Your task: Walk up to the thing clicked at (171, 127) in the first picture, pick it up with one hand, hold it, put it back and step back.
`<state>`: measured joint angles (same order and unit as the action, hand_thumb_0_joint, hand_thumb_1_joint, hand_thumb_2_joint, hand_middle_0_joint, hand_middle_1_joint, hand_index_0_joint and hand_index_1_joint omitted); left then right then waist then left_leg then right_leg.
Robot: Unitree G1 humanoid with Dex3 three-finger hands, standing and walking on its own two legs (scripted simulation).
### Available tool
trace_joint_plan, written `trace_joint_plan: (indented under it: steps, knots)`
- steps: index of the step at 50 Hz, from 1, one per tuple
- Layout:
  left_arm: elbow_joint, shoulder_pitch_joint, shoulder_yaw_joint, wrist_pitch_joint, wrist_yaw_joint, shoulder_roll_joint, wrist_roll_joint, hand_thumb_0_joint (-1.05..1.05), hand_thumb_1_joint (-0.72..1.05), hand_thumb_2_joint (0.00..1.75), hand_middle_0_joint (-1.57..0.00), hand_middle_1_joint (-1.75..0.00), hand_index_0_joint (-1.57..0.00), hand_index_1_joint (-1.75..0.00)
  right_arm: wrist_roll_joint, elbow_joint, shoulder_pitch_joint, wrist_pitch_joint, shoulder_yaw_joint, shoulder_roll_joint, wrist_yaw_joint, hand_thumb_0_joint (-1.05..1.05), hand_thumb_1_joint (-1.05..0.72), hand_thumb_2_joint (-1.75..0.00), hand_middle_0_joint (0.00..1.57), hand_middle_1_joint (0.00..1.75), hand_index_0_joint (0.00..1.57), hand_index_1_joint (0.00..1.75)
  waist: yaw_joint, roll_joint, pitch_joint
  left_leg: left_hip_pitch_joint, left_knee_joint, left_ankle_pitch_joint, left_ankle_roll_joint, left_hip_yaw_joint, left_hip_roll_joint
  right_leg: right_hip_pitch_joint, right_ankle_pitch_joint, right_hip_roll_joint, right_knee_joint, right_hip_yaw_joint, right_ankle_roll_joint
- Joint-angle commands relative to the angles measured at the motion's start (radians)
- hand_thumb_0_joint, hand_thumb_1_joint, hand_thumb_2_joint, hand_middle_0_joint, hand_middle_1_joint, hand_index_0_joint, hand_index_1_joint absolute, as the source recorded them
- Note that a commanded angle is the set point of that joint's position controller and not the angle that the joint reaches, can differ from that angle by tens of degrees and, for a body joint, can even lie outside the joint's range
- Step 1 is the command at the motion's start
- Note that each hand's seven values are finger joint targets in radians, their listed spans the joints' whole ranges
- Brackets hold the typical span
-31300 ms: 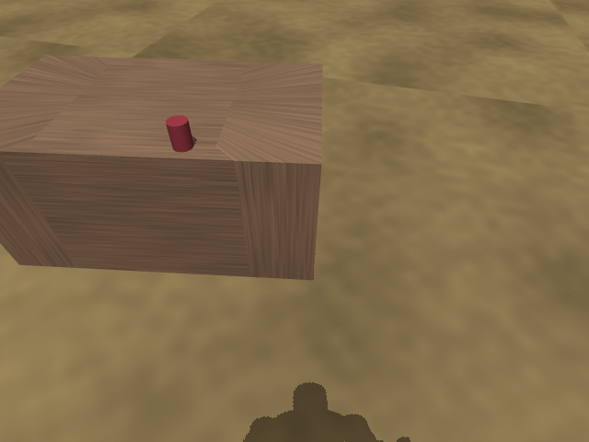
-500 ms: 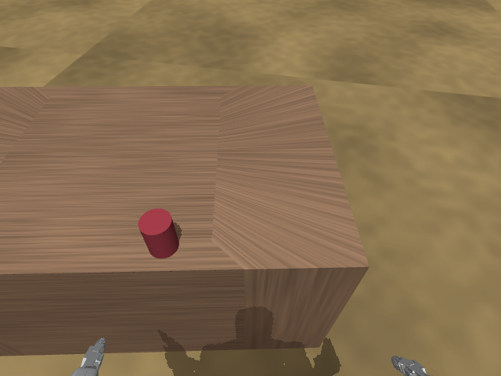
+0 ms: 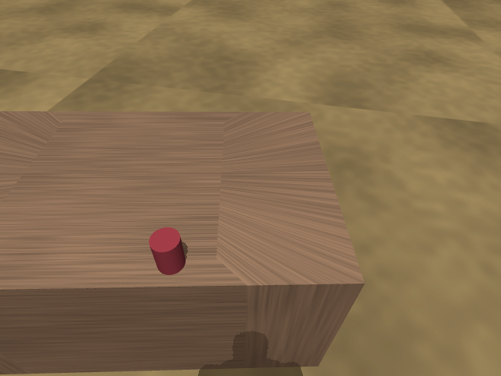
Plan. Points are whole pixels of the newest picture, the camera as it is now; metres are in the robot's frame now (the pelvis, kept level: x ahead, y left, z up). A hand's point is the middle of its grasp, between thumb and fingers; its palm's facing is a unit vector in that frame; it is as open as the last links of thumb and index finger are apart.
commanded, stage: stand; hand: left
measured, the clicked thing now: (168, 251) +0.44 +0.19 -0.11
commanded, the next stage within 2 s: none
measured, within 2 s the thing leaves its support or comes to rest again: neither
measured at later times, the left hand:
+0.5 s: hand out of the picture +0.04 +0.24 -0.14, palm faces -0.02 -0.94 -0.34, open 7.5 cm
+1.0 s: hand out of the picture +0.07 +0.25 -0.14, palm faces -0.03 -0.94 -0.34, open 7.4 cm
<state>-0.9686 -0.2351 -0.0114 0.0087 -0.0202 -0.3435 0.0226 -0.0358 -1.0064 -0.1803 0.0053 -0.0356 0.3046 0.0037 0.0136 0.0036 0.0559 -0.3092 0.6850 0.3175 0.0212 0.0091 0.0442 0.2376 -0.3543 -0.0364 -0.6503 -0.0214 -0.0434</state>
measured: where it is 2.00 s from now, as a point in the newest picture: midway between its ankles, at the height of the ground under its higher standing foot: outside the picture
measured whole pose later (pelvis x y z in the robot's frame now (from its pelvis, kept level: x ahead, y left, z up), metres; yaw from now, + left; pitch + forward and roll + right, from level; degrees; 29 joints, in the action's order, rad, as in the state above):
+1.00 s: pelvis +0.01 -0.01 +0.02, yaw -1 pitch -3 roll +0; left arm -1.15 -0.13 -0.01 0.02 0.00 -0.35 0.01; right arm -0.01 -1.16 -0.10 0.00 -0.02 0.34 0.00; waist 0.00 0.00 0.08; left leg -0.15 0.38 0.17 0.03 -0.01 0.04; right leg 0.10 -0.22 -0.04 -0.37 -0.03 -0.05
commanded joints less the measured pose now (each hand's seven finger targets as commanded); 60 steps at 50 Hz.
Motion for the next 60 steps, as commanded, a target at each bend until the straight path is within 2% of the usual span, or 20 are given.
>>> trace_joint_plan:
  steps: [1,4,7,9,10,11,15,21,35,38,42,43,44,48,51,60]
  knots:
    - [0.016,0.029,-0.041,0.029,-0.011,-0.195,0.001,0.00,0.44,0.90,-0.20,-0.30,-0.20,-0.30,0.009,0.026,0.034,-0.031,-0.043,0.219,0.015,0.00,-0.90,-0.90,0.20,0.30,0.20,0.30,-0.018,-0.014,-0.018,0.066,-0.230,-0.032,-0.062,0.104,0.050,0.023,0.121,-0.061,0.205,-0.077,0.088]
    - [-0.010,0.049,-0.038,0.029,-0.009,-0.191,-0.003,0.00,0.68,0.90,-0.20,-0.30,-0.20,-0.30,0.012,0.001,0.043,-0.034,-0.039,0.222,0.012,0.00,-0.90,-0.90,0.20,0.30,0.20,0.30,-0.017,-0.023,-0.019,0.092,-0.278,-0.071,-0.056,0.110,0.060,-0.005,0.123,-0.057,0.227,-0.065,0.077]
    - [-0.038,0.054,-0.033,0.024,-0.007,-0.183,-0.002,0.00,0.90,0.90,-0.20,-0.30,-0.20,-0.30,0.012,-0.013,0.078,-0.032,-0.039,0.227,0.012,0.00,-0.90,-0.90,0.20,0.30,0.20,0.30,-0.010,-0.056,0.011,0.077,-0.340,0.016,-0.051,0.124,0.069,-0.014,0.087,-0.048,0.258,-0.047,0.068]
    - [-0.058,0.052,-0.032,0.026,-0.004,-0.187,0.000,0.00,0.90,0.90,-0.20,-0.30,-0.20,-0.30,0.018,-0.028,0.071,-0.030,-0.037,0.222,0.008,0.00,-0.90,-0.90,0.20,0.30,0.20,0.30,-0.013,-0.023,0.019,0.077,-0.344,0.018,-0.048,0.113,0.063,-0.028,0.060,-0.058,0.283,-0.057,0.070]
    - [-0.064,0.056,-0.031,0.030,-0.003,-0.190,0.000,0.00,0.90,0.90,-0.20,-0.30,-0.20,-0.30,0.019,-0.035,0.072,-0.030,-0.036,0.219,0.007,0.00,-0.90,-0.90,0.20,0.30,0.20,0.30,-0.013,-0.005,0.009,0.089,-0.330,-0.016,-0.047,0.101,0.057,-0.035,0.070,-0.067,0.297,-0.066,0.069]
    - [-0.065,0.066,-0.033,0.031,-0.003,-0.196,0.000,0.00,0.90,0.90,-0.20,-0.30,-0.20,-0.30,0.018,-0.040,0.066,-0.031,-0.036,0.216,0.007,0.00,-0.90,-0.90,0.20,0.30,0.20,0.30,-0.018,-0.010,-0.013,0.114,-0.333,-0.034,-0.046,0.096,0.058,-0.034,0.074,-0.072,0.302,-0.069,0.069]
    - [-0.085,0.078,-0.028,0.031,-0.003,-0.197,0.000,0.00,0.90,0.90,-0.20,-0.30,-0.20,-0.30,0.020,-0.060,0.078,-0.026,-0.035,0.216,0.003,0.00,-0.90,-0.90,0.20,0.30,0.20,0.30,-0.018,0.004,-0.001,0.140,-0.336,-0.046,-0.041,0.087,0.057,-0.022,0.036,-0.077,0.339,-0.071,0.063]
    - [-0.105,0.102,-0.029,0.032,-0.004,-0.205,-0.006,0.00,0.90,0.90,-0.20,-0.30,-0.20,-0.30,0.021,-0.082,0.079,-0.025,-0.028,0.215,0.001,0.00,-0.90,-0.90,0.20,0.30,0.20,0.30,-0.018,0.009,-0.012,0.144,-0.352,-0.105,-0.038,0.077,0.059,-0.055,0.103,-0.081,0.349,-0.074,0.058]
    - [-0.134,0.118,-0.032,0.024,0.001,-0.205,-0.011,0.00,0.90,0.90,-0.20,-0.30,-0.20,-0.30,0.023,-0.101,0.088,-0.027,-0.021,0.238,0.005,0.00,-0.90,-0.90,0.20,0.30,0.20,0.30,-0.016,-0.013,-0.024,0.163,-0.378,-0.140,-0.039,0.068,0.074,-0.092,0.174,-0.084,0.351,-0.067,0.054]
    - [-0.134,0.120,-0.033,0.021,0.003,-0.208,-0.009,0.00,0.90,0.90,-0.20,-0.30,-0.20,-0.30,0.023,-0.099,0.103,-0.029,-0.021,0.244,0.006,0.00,-0.90,-0.90,0.20,0.30,0.20,0.30,-0.015,-0.021,-0.013,0.152,-0.398,-0.100,-0.032,0.077,0.074,-0.080,0.144,-0.077,0.351,-0.060,0.054]
    - [-0.132,0.126,-0.032,0.022,0.003,-0.203,-0.006,0.00,0.90,0.90,-0.20,-0.30,-0.20,-0.30,0.024,-0.099,0.102,-0.028,-0.020,0.242,0.005,0.00,-0.90,-0.90,0.20,0.30,0.20,0.30,-0.020,-0.005,-0.033,0.176,-0.384,-0.137,-0.036,0.070,0.076,-0.082,0.174,-0.081,0.357,-0.059,0.051]
    - [-0.130,0.131,-0.033,0.025,0.003,-0.208,-0.007,0.00,0.90,0.90,-0.20,-0.30,-0.20,-0.30,0.023,-0.100,0.100,-0.029,-0.020,0.240,0.004,0.00,-0.90,-0.90,0.20,0.30,0.20,0.30,-0.018,0.000,-0.052,0.189,-0.376,-0.187,-0.036,0.065,0.076,-0.096,0.220,-0.088,0.352,-0.064,0.051]
    - [-0.132,0.128,-0.032,0.024,0.004,-0.204,-0.007,0.00,0.90,0.90,-0.20,-0.30,-0.20,-0.30,0.025,-0.102,0.104,-0.028,-0.019,0.244,0.005,0.00,-0.90,-0.90,0.20,0.30,0.20,0.30,-0.021,-0.002,-0.045,0.192,-0.378,-0.177,-0.035,0.067,0.077,-0.085,0.211,-0.083,0.353,-0.058,0.048]
    - [-0.129,0.134,-0.032,0.025,0.003,-0.204,-0.011,0.00,0.90,0.90,-0.20,-0.30,-0.20,-0.30,0.024,-0.101,0.116,-0.030,-0.017,0.242,0.006,0.00,-0.90,-0.90,0.20,0.30,0.20,0.30,-0.016,-0.004,-0.081,0.221,-0.358,-0.291,-0.036,0.055,0.083,-0.112,0.297,-0.090,0.343,-0.058,0.049]
    - [-0.128,0.130,-0.033,0.024,0.003,-0.206,-0.012,0.00,0.90,0.90,-0.20,-0.30,-0.20,-0.30,0.026,-0.104,0.112,-0.032,-0.017,0.245,0.007,0.00,-0.90,-0.90,0.20,0.30,0.20,0.30,-0.017,-0.009,-0.098,0.228,-0.350,-0.337,-0.036,0.050,0.086,-0.136,0.354,-0.093,0.335,-0.054,0.045]
    - [-0.125,0.138,-0.034,0.018,0.003,-0.211,-0.011,0.00,0.90,0.90,-0.20,-0.30,-0.20,-0.30,0.026,-0.107,0.118,-0.026,-0.016,0.249,0.006,0.00,-0.90,-0.90,0.20,0.30,0.20,0.30,-0.021,-0.007,-0.052,0.212,-0.379,-0.240,-0.028,0.049,0.084,-0.103,0.258,-0.087,0.358,-0.056,0.045]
